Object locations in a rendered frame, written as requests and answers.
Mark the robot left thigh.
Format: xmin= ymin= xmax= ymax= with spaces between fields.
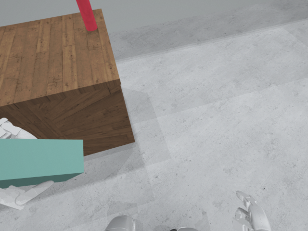
xmin=104 ymin=215 xmax=136 ymax=231

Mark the sponge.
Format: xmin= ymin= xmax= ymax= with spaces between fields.
xmin=0 ymin=139 xmax=84 ymax=189

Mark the table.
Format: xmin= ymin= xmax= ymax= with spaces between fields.
xmin=0 ymin=9 xmax=135 ymax=156

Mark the right robot hand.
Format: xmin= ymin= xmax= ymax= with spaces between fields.
xmin=232 ymin=191 xmax=271 ymax=231

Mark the left robot hand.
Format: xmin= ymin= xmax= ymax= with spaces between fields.
xmin=0 ymin=118 xmax=54 ymax=210

